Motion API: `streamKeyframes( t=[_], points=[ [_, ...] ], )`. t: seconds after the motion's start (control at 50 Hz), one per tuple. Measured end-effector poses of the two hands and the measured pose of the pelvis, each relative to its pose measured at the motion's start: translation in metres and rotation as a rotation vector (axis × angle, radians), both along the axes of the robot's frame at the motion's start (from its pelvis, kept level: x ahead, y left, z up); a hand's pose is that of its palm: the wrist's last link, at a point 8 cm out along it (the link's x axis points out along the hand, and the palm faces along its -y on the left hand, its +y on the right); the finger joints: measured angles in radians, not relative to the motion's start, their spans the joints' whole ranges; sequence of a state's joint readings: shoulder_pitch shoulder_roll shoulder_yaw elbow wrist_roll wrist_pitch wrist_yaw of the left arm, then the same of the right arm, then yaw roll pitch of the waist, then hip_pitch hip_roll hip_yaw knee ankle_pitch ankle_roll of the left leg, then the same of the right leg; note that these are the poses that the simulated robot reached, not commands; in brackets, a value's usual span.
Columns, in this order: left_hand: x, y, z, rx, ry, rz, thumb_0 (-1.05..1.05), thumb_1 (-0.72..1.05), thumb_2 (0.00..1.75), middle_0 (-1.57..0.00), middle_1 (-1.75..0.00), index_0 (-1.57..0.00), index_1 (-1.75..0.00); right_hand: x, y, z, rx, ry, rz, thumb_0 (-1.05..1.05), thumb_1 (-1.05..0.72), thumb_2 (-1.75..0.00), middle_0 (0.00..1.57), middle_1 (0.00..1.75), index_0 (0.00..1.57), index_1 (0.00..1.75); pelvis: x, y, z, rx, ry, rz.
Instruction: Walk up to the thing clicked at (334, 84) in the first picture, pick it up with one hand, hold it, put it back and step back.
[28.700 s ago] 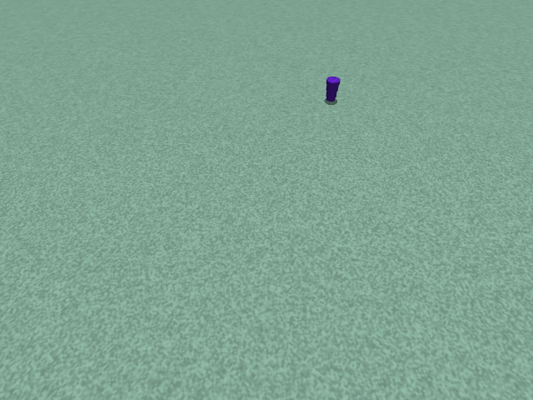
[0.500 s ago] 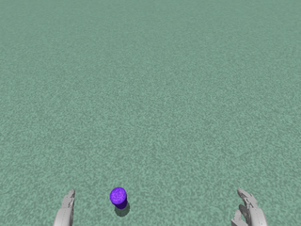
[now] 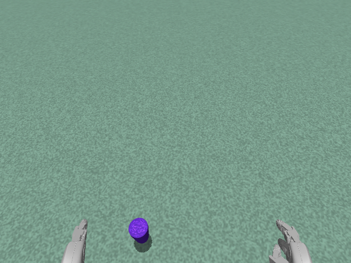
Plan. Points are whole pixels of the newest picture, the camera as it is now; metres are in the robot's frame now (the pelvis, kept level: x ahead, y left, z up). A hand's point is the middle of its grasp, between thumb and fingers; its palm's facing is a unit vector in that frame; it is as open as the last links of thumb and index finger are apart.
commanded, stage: stand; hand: left
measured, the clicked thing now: (140, 232) +0.40 +0.21 -0.65
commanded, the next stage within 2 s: none
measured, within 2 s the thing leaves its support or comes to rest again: neither
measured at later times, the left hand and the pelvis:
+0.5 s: hand out of the picture +0.15 +0.21 -0.10, palm faces -0.02 -0.94 -0.34, open 8.5 cm; pelvis +0.00 +0.00 +0.01, yaw +0 degrees
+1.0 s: hand out of the picture +0.04 +0.26 -0.11, palm faces +0.00 -0.94 -0.34, open 7.4 cm; pelvis -0.01 +0.01 +0.05, yaw +0 degrees
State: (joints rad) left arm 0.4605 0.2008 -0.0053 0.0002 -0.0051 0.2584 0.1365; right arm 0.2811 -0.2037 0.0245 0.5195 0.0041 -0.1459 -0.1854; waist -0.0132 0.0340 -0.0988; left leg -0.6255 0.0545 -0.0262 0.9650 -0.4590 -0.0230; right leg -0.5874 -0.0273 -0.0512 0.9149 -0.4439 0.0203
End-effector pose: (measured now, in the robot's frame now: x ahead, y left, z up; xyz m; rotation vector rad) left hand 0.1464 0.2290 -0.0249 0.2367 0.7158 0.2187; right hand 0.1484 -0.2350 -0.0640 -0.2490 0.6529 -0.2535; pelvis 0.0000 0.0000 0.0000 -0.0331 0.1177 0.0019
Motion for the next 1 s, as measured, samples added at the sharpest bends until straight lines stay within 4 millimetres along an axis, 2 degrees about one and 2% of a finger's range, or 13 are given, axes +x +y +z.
streamKeyframes(
  t=[0.08, 0.16, 0.34, 0.44, 0.54, 0.64, 0.76, 0.88, 1.0],
  points=[
    [0.001, 0.0, 0.0, -0.001, 0.001, 0.002, -0.01, -0.51, 0.08, -0.08, -0.08, -0.07, -0.08, 0.001, 0.0, 0.0, -0.001, 0.001, 0.0, 0.01, -0.9, -0.9, 0.2, 0.3, 0.2, 0.3, 0.001, 0.0, 0.0, 0.0, 0.002, 0.001],
    [0.002, 0.0, 0.001, 0.001, -0.001, 0.002, -0.01, -0.39, 0.21, -0.13, -0.16, -0.12, -0.16, 0.002, -0.001, 0.001, -0.003, -0.001, -0.001, 0.01, -0.9, -0.9, 0.2, 0.3, 0.2, 0.3, 0.002, 0.0, 0.0, -0.001, 0.002, 0.001],
    [0.002, -0.001, 0.0, -0.002, -0.001, 0.0, 0.0, 0.17, 0.68, -0.19, -0.27, -0.19, -0.27, 0.002, -0.001, 0.001, -0.002, -0.004, -0.001, 0.01, -0.9, -0.9, 0.2, 0.3, 0.2, 0.3, 0.001, -0.001, 0.0, 0.001, -0.001, 0.001],
    [-0.001, 0.015, -0.026, 0.052, 0.069, -0.108, 0.0, 0.52, 0.81, -0.2, -0.29, -0.2, -0.29, -0.008, -0.014, -0.017, -0.037, 0.213, 0.132, 0.01, -0.9, -0.9, 0.2, 0.3, 0.2, 0.3, -0.005, -0.003, 0.007, 0.027, -0.07, 0.002],
    [-0.026, 0.041, -0.044, 0.054, 0.207, -0.077, 0.01, 0.75, 0.87, -0.21, -0.3, -0.2, -0.3, -0.032, -0.036, -0.019, -0.023, 0.346, 0.088, 0.01, -0.9, -0.89, 0.21, 0.3, 0.2, 0.3, -0.003, -0.001, 0.015, 0.038, -0.104, 0.003],
    [-0.055, 0.059, -0.051, 0.057, 0.331, -0.023, 0.01, 0.85, 0.89, -0.21, -0.3, -0.2, -0.3, -0.059, -0.05, -0.015, -0.031, 0.441, 0.029, 0.01, -0.9, -0.89, 0.2, 0.3, 0.2, 0.3, 0.0, 0.003, 0.026, 0.034, -0.132, 0.004],
    [-0.083, 0.069, -0.051, 0.044, 0.435, 0.023, 0.01, 0.89, 0.9, -0.21, -0.3, -0.2, -0.3, -0.083, -0.047, -0.011, -0.018, 0.532, -0.004, 0.01, -0.9, -0.9, 0.2, 0.3, 0.2, 0.3, 0.0, 0.008, 0.038, 0.03, -0.159, 0.005],
    [-0.101, 0.071, -0.047, 0.028, 0.501, 0.043, 0.01, 0.9, 0.9, -0.21, -0.3, -0.2, -0.3, -0.094, -0.035, -0.01, 0.014, 0.573, -0.005, 0.01, -0.9, -0.9, 0.2, 0.3, 0.2, 0.3, -0.002, 0.012, 0.049, 0.031, -0.18, 0.002],
    [-0.109, 0.073, -0.043, 0.027, 0.531, 0.052, 0.01, 0.91, 0.9, -0.21, -0.3, -0.2, -0.3, -0.096, -0.029, -0.01, 0.036, 0.582, -0.002, 0.01, -0.9, -0.89, 0.2, 0.3, 0.2, 0.3, -0.005, 0.014, 0.054, 0.035, -0.19, 0.003]
  ],
)
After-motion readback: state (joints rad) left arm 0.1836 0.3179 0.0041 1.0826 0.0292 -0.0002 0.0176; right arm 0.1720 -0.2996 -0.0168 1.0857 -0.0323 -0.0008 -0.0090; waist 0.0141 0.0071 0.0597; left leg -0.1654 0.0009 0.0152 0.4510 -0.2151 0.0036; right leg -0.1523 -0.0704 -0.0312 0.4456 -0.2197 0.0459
